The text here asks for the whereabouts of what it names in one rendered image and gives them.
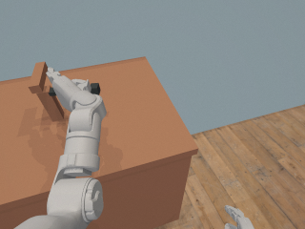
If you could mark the robot left upper arm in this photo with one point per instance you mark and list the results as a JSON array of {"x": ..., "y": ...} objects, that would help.
[{"x": 73, "y": 204}]

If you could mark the counter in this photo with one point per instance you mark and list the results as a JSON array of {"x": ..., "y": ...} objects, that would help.
[{"x": 145, "y": 148}]

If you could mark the robot left forearm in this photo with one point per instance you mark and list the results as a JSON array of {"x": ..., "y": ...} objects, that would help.
[{"x": 80, "y": 158}]

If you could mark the right robot hand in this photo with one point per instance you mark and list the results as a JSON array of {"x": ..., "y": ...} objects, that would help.
[{"x": 238, "y": 217}]

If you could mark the left robot hand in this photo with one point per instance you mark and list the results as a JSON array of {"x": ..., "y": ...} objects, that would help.
[{"x": 65, "y": 88}]

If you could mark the tap lever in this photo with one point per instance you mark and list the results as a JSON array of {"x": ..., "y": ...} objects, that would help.
[{"x": 95, "y": 89}]

